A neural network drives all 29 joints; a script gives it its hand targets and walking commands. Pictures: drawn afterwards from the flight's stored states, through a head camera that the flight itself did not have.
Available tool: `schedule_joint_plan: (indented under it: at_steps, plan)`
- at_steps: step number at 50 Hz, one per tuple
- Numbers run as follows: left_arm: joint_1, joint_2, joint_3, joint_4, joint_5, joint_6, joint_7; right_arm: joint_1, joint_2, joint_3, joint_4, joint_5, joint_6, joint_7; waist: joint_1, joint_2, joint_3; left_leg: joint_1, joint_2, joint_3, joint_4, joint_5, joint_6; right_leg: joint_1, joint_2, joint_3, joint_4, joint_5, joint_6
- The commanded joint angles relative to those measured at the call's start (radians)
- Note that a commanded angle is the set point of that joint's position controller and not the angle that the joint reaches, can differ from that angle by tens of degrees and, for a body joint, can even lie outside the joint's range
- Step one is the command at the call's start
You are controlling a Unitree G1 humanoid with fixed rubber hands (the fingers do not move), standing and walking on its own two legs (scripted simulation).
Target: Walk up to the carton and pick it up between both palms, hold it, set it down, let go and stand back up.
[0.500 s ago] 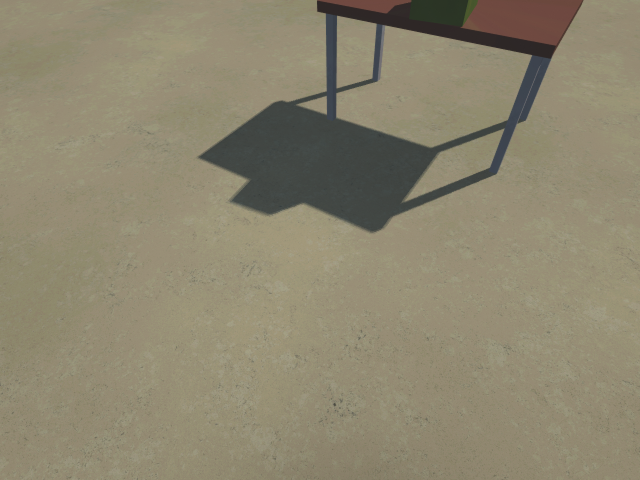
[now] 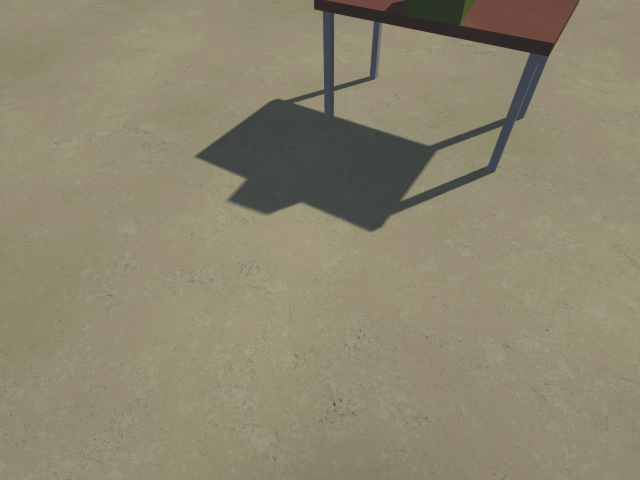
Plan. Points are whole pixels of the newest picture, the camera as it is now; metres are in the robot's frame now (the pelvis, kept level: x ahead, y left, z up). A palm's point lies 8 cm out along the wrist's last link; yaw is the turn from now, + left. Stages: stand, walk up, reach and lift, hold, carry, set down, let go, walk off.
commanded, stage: stand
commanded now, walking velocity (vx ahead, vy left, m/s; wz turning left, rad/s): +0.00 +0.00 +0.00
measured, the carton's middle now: out of the picture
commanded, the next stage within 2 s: walk up in 0.28 s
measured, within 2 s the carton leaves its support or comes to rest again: neither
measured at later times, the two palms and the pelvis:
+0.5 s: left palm out of the picture -0.04 +0.20 -0.15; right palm out of the picture -0.03 -0.19 -0.15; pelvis +0.00 +0.00 +0.00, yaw +0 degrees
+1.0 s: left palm (228, 462) +0.19 +0.16 -0.15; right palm out of the picture +0.12 -0.34 -0.17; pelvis +0.15 -0.09 -0.03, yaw -9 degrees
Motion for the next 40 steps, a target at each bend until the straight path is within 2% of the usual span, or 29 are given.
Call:
schedule_joint_plan:
  at_steps: [1, 2, 4, 6, 9, 10, 11, 13, 14, 16, 18, 19, 20, 22, 23, 24, 25, 26, 28, 29, 30, 31, 32, 33, 34, 35, 37, 39, 40]
  plan:
    - [0.092, 0.084, 0.015, -0.008, 0.006, -0.009, 0.0, 0.091, -0.099, -0.02, 0.004, 0.0, -0.007, -0.007, -0.002, -0.019, 0.032, -0.028, 0.04, -0.035, -0.049, 0.151, 0.038, -0.04, -0.099, 0.078, -0.096, 0.191, -0.009]
    - [0.078, 0.073, 0.008, -0.007, 0.001, -0.015, 0.001, 0.066, -0.123, -0.025, -0.008, 0.0, -0.005, -0.004, -0.005, -0.055, 0.027, -0.006, 0.033, -0.03, -0.039, 0.165, 0.043, -0.054, -0.11, 0.107, -0.115, 0.187, -0.009]
    - [0.093, 0.079, 0.012, -0.001, 0.004, -0.01, 0.005, 0.09, -0.057, -0.001, -0.003, 0.005, -0.014, -0.011, 0.002, -0.032, 0.053, -0.034, 0.051, -0.036, -0.046, 0.187, 0.041, -0.037, -0.093, 0.088, -0.092, 0.2, -0.014]
    - [0.103, 0.078, 0.008, -0.016, 0.004, -0.008, 0.0, 0.111, -0.026, 0.008, 0.012, 0.0, -0.006, -0.011, 0.006, 0.072, 0.067, -0.06, 0.035, -0.025, -0.07, 0.165, 0.039, -0.038, -0.106, 0.093, -0.087, 0.168, -0.019]
    - [0.088, 0.083, 0.008, -0.014, 0.01, -0.002, 0.008, 0.078, -0.081, -0.005, -0.007, -0.001, -0.009, -0.004, 0.001, -0.018, 0.044, -0.039, 0.04, -0.045, -0.071, 0.177, 0.048, -0.043, -0.106, 0.09, -0.088, 0.184, -0.018]
    - [0.101, 0.103, 0.017, -0.012, 0.006, 0.0, 0.004, 0.061, -0.056, 0.004, -0.015, -0.002, -0.012, 0.0, 0.018, -0.04, 0.065, -0.054, 0.043, -0.053, -0.072, 0.166, 0.052, -0.049, -0.091, 0.077, -0.087, 0.152, -0.01]
    - [0.117, 0.04, 0.0, 0.001, 0.003, 0.0, 0.005, 0.076, -0.068, 0.0, -0.01, -0.003, -0.009, 0.006, 0.001, 0.016, 0.055, -0.038, 0.041, -0.038, -0.062, 0.154, 0.044, -0.05, -0.09, 0.081, -0.094, 0.15, -0.004]
    - [0.122, 0.091, 0.009, -0.012, 0.003, -0.009, 0.001, 0.087, -0.059, 0.003, 0.003, -0.001, -0.008, -0.006, 0.016, 0.055, 0.044, -0.045, 0.044, -0.044, -0.074, 0.168, 0.051, -0.015, -0.105, 0.096, -0.083, 0.17, -0.015]
    - [0.124, 0.095, 0.01, -0.01, 0.006, -0.009, -0.002, 0.117, -0.045, 0.005, 0.007, 0.0, -0.008, -0.006, 0.005, 0.061, 0.012, -0.015, 0.038, -0.031, -0.066, 0.162, 0.046, -0.027, -0.106, 0.102, -0.076, 0.164, -0.021]
    - [0.121, 0.054, 0.001, 0.002, 0.012, -0.003, -0.001, 0.109, -0.063, 0.007, 0.001, 0.002, -0.011, -0.006, 0.013, -0.022, 0.052, -0.058, 0.051, -0.052, -0.081, 0.133, 0.05, -0.028, -0.101, 0.085, -0.077, 0.152, -0.014]
    - [0.127, 0.04, -0.002, 0.006, 0.001, -0.002, -0.003, 0.114, -0.088, -0.001, -0.014, 0.006, -0.012, -0.007, 0.006, -0.052, 0.047, -0.038, 0.05, -0.054, -0.069, 0.144, 0.057, -0.049, -0.097, 0.085, -0.089, 0.143, -0.011]
    - [0.133, 0.036, -0.003, 0.0, -0.006, -0.004, -0.004, 0.083, -0.059, 0.01, -0.015, -0.003, -0.013, -0.004, 0.025, -0.018, 0.039, -0.072, 0.049, -0.058, -0.076, 0.121, 0.06, -0.027, -0.096, 0.084, -0.084, 0.139, -0.005]
    - [0.12, 0.029, -0.009, 0.006, 0.002, -0.001, 0.003, 0.067, -0.07, -0.001, -0.024, -0.008, -0.014, 0.002, 0.012, -0.041, 0.065, -0.05, 0.041, -0.039, -0.073, 0.133, 0.054, -0.063, -0.103, 0.088, -0.09, 0.145, -0.011]
    - [0.098, 0.09, 0.011, -0.007, 0.004, -0.01, 0.002, 0.078, -0.074, -0.004, -0.016, 0.0, -0.011, 0.004, 0.005, -0.005, -0.022, -0.015, 0.036, -0.04, -0.058, 0.169, 0.048, -0.025, -0.1, 0.082, -0.092, 0.145, -0.012]
    - [0.083, 0.095, 0.004, -0.011, 0.006, -0.004, 0.002, 0.104, -0.082, -0.001, -0.015, 0.001, -0.017, 0.003, -0.013, -0.032, 0.035, -0.031, 0.037, -0.047, -0.069, 0.178, 0.046, -0.057, -0.106, 0.093, -0.106, 0.152, -0.009]
    - [0.159, 0.21, 0.048, -0.08, 0.036, -0.024, -0.024, 0.131, -0.2, -0.03, -0.097, -0.06, -0.034, 0.01, 0.015, 0.019, -0.087, 0.019, 0.042, -0.052, 0.04, -0.429, 0.104, -0.136, -0.097, 0.182, -0.023, -0.533, -0.049]
    - [0.116, 0.219, 0.04, -0.104, 0.04, -0.022, -0.03, 0.084, -0.215, -0.041, -0.118, -0.062, -0.036, 0.008, 0.006, -0.027, 0.023, -0.052, 0.055, -0.092, 0.071, -0.551, 0.119, -0.253, -0.115, 0.226, -0.033, -0.621, -0.058]
    - [0.106, 0.201, 0.036, -0.125, 0.039, -0.016, -0.035, 0.053, -0.203, -0.031, -0.147, -0.062, -0.037, 0.01, 0.011, 0.005, 0.1, -0.1, 0.054, -0.095, 0.071, -0.595, 0.116, -0.352, -0.12, 0.242, -0.045, -0.662, -0.056]
    - [0.063, 0.181, 0.033, -0.148, 0.031, -0.016, -0.043, 0.1, -0.147, -0.027, -0.162, -0.055, -0.053, 0.02, -0.012, -0.001, 0.15, -0.135, 0.074, -0.109, 0.076, -0.497, 0.134, -0.364, -0.133, 0.261, 0.006, -0.539, -0.07]
    - [0.036, 0.149, 0.021, -0.16, 0.036, -0.02, -0.05, 0.138, -0.141, -0.032, -0.177, -0.051, -0.062, 0.022, -0.044, 0.063, 0.117, -0.002, 0.101, -0.127, 0.018, -0.461, 0.145, -0.447, -0.113, 0.217, 0.088, -0.444, -0.055]
    - [-0.011, 0.126, 0.019, -0.197, 0.032, -0.027, -0.059, 0.193, -0.172, -0.054, -0.16, -0.047, -0.069, 0.021, -0.074, 0.125, 0.068, 0.176, 0.183, -0.244, -0.098, -0.458, 0.185, -0.564, -0.046, 0.09, 0.229, -0.301, -0.017]
    - [-0.038, 0.12, 0.022, -0.215, 0.046, -0.03, -0.067, 0.261, -0.217, -0.068, -0.131, -0.059, -0.069, 0.012, -0.093, 0.183, 0.039, 0.301, 0.341, -0.441, -0.222, -0.501, 0.243, -0.676, -0.021, -0.005, 0.411, -0.255, 0.012]
    - [-0.049, 0.143, 0.027, -0.248, 0.06, -0.028, -0.071, 0.256, -0.251, -0.071, -0.134, -0.052, -0.069, 0.0, -0.088, 0.112, 0.067, 0.26, 0.447, -0.538, -0.274, -0.536, 0.284, -0.722, -0.097, 0.044, 0.501, -0.296, 0.033]
    - [-0.06, 0.147, 0.022, -0.269, 0.06, -0.025, -0.08, 0.221, -0.267, -0.076, -0.14, -0.056, -0.073, -0.006, -0.075, 0.097, 0.107, 0.166, 0.481, -0.551, -0.304, -0.621, 0.314, -0.701, -0.144, 0.056, 0.533, -0.345, 0.048]
    - [-0.058, 0.154, 0.028, -0.281, 0.061, -0.023, -0.088, 0.195, -0.285, -0.076, -0.146, -0.054, -0.075, -0.008, -0.07, 0.102, 0.135, 0.047, 0.472, -0.51, -0.331, -0.69, 0.311, -0.632, -0.156, 0.071, 0.564, -0.356, 0.046]
    - [-0.011, 0.164, 0.038, -0.283, 0.053, -0.025, -0.095, 0.139, -0.301, -0.071, -0.154, -0.057, -0.08, -0.007, -0.027, 0.129, 0.153, -0.054, 0.438, -0.431, -0.339, -0.713, 0.285, -0.541, -0.171, 0.098, 0.54, -0.333, 0.039]
    - [0.078, 0.141, 0.032, -0.26, 0.04, -0.029, -0.106, 0.032, -0.286, -0.057, -0.186, -0.071, -0.08, 0.006, 0.024, 0.165, 0.197, -0.116, 0.343, -0.234, -0.304, -0.616, 0.242, -0.442, -0.145, 0.043, 0.446, -0.26, 0.039]
    - [0.136, 0.154, 0.033, -0.251, 0.036, -0.043, -0.105, 0.016, -0.28, -0.053, -0.189, -0.076, -0.077, 0.02, 0.039, 0.106, 0.189, -0.105, 0.261, -0.099, -0.204, -0.529, 0.215, -0.38, -0.087, -0.044, 0.345, -0.168, 0.025]
    - [0.174, 0.151, 0.03, -0.245, 0.038, -0.049, -0.102, 0.009, -0.291, -0.049, -0.186, -0.074, -0.07, 0.026, 0.061, 0.087, 0.161, -0.166, 0.217, -0.006, -0.112, -0.512, 0.189, -0.234, -0.065, -0.084, 0.245, -0.084, 0.023]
